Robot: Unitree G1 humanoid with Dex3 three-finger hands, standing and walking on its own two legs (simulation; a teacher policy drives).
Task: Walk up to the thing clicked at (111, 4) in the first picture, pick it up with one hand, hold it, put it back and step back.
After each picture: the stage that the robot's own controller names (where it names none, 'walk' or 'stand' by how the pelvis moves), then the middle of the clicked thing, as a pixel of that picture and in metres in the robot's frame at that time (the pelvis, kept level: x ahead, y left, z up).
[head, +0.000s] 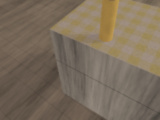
stand; (108, 17) +0.67 -0.07 +0.07
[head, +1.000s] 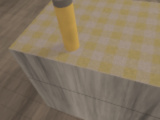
walk; (67, 24) +0.56 +0.13 +0.09
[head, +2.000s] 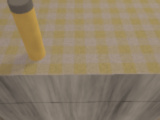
stand; (29, 31) +0.49 +0.23 +0.10
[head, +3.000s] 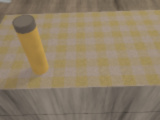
stand; (33, 48) +0.47 +0.23 +0.07
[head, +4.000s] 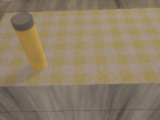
stand; (32, 45) +0.48 +0.24 +0.07
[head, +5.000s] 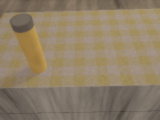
stand; (31, 47) +0.47 +0.24 +0.07
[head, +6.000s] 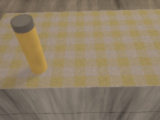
stand; (31, 48) +0.46 +0.24 +0.07
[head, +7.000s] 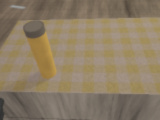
rise first; (42, 52) +0.46 +0.22 +0.07
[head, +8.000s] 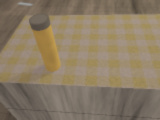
go down; (47, 45) +0.49 +0.21 +0.08
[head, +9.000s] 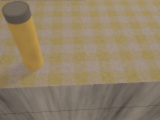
go down; (26, 41) +0.46 +0.20 +0.10
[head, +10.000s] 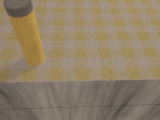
approach; (28, 35) +0.47 +0.20 +0.11
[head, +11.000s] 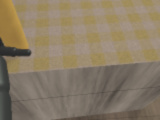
close; (6, 21) +0.48 +0.22 +0.14
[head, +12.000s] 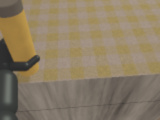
lift; (19, 41) +0.41 +0.20 +0.16
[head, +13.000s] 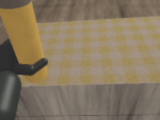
lift; (26, 40) +0.32 +0.17 +0.26
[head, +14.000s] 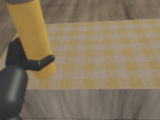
hold; (34, 37) +0.34 +0.16 +0.26
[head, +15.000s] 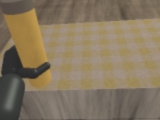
hold; (30, 46) +0.33 +0.17 +0.24
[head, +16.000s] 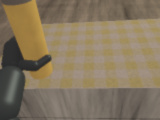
crouch; (30, 37) +0.33 +0.17 +0.26
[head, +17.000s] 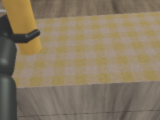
crouch; (20, 14) +0.44 +0.20 +0.27
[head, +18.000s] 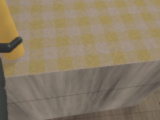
lower; out of the picture +0.49 +0.22 +0.12
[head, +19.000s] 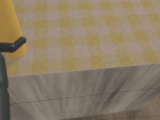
lower; (4, 21) +0.48 +0.22 +0.14
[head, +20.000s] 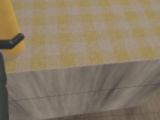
lower; (2, 17) +0.49 +0.22 +0.14
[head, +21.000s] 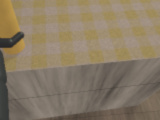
lower; (1, 16) +0.50 +0.22 +0.14
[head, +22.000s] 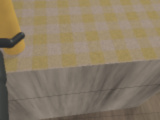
loosen; (2, 16) +0.49 +0.22 +0.14
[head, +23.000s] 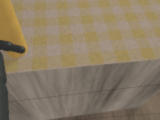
withdraw; (5, 22) +0.48 +0.21 +0.14
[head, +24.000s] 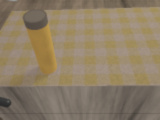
sink last; (42, 46) +0.45 +0.19 +0.11
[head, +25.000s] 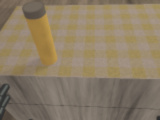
stand; (42, 37) +0.48 +0.21 +0.11
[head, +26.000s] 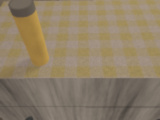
stand; (32, 36) +0.47 +0.21 +0.13
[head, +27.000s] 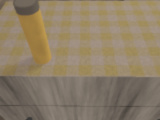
stand; (35, 34) +0.47 +0.20 +0.13
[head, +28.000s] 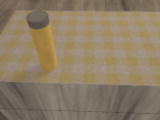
stand; (44, 44) +0.47 +0.20 +0.08
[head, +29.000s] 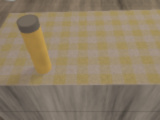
stand; (36, 48) +0.47 +0.22 +0.07
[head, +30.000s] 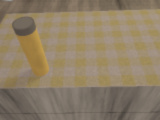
stand; (33, 50) +0.46 +0.23 +0.07
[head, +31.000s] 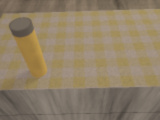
walk; (31, 51) +0.45 +0.23 +0.07
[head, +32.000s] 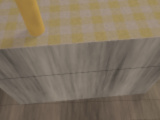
walk; (28, 6) +0.58 +0.24 +0.09
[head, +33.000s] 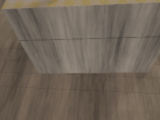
walk; out of the picture +0.90 +0.23 +0.09
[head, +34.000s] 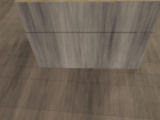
stand; out of the picture +1.10 +0.22 +0.09
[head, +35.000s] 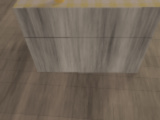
stand; out of the picture +1.07 +0.21 +0.07
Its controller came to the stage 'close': yes
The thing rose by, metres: 0.22
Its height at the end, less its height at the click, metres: +0.00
